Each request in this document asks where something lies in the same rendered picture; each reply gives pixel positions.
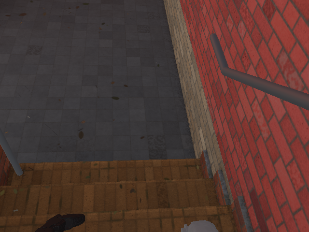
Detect robot left hand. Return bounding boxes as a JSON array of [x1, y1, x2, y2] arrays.
[[35, 214, 85, 232]]

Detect robot right thigh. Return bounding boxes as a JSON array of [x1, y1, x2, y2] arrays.
[[181, 219, 218, 232]]

